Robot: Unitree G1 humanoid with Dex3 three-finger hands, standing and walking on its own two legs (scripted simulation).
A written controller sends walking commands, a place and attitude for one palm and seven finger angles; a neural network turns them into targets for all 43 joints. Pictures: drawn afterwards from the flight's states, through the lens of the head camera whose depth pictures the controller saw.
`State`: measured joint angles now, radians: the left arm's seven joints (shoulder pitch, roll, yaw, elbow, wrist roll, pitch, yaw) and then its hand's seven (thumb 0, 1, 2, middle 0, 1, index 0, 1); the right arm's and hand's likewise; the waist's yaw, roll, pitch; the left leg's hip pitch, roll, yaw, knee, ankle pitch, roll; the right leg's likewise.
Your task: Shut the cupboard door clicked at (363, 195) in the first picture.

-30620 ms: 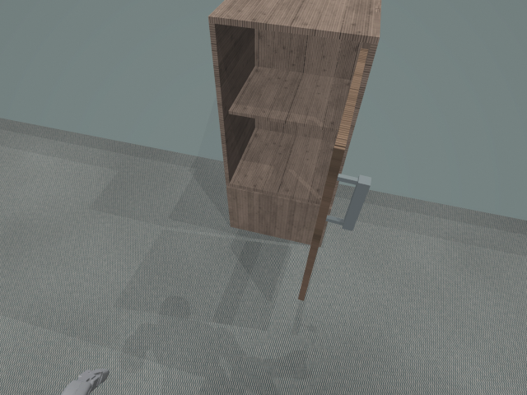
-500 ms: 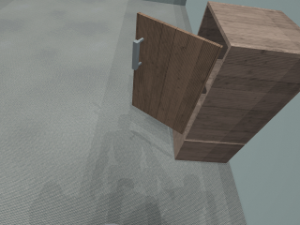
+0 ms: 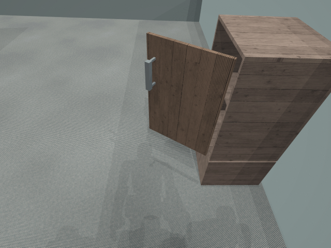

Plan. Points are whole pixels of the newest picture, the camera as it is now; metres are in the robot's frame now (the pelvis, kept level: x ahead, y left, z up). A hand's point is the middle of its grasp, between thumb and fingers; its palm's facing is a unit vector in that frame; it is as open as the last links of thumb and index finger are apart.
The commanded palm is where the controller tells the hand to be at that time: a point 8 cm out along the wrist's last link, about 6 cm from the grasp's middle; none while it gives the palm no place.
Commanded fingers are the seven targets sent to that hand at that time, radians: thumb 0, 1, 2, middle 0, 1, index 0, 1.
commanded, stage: let the arm hang, fingers relaxed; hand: left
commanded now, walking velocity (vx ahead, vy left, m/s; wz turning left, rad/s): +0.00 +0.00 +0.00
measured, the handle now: (151, 74) +0.85 +0.11 -0.03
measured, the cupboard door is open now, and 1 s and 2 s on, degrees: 57 57 57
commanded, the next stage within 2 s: look to check the result in 0.16 s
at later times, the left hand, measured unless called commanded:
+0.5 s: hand out of the picture -0.02 +0.16 -0.18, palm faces +0.03 -0.98 -0.18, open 7.4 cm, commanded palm none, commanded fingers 0.00 0.90 0.90 -0.20 -0.30 -0.20 -0.30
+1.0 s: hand out of the picture +0.03 +0.16 -0.18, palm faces +0.08 -0.98 -0.17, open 7.4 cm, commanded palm none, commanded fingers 0.00 0.90 0.90 -0.20 -0.30 -0.20 -0.30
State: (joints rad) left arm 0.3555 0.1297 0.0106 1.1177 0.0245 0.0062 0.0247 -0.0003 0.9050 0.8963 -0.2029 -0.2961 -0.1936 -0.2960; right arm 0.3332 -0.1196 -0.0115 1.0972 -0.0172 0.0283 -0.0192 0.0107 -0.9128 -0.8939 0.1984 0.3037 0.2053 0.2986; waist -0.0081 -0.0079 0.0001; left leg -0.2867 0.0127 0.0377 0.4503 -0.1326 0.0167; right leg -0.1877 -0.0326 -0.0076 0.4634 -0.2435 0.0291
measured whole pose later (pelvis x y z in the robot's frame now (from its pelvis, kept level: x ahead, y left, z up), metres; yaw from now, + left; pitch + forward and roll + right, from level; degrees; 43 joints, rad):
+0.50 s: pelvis +0.01 -0.01 +0.00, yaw +0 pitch -1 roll +0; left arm 0.35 0.14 0.02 1.14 0.02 0.00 0.03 0.00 0.90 0.90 -0.20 -0.30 -0.19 -0.30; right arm 0.32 -0.12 -0.01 1.10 -0.01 0.02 -0.02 0.01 -0.91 -0.89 0.20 0.30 0.20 0.30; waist -0.01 0.00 0.03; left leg -0.27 0.02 0.04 0.44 -0.14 0.01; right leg -0.17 -0.02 -0.01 0.45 -0.25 0.02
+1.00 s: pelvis +0.03 -0.01 +0.00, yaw +2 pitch -1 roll -1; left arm 0.28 0.14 0.04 1.09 0.02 0.01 0.03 0.00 0.90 0.90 -0.20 -0.30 -0.20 -0.30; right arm 0.28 -0.13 -0.02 1.09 -0.01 0.03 -0.02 0.01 -0.91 -0.89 0.20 0.30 0.20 0.30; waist -0.01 -0.01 0.06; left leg -0.30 0.01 -0.01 0.51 -0.20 0.00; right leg -0.17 -0.03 -0.05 0.49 -0.31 0.02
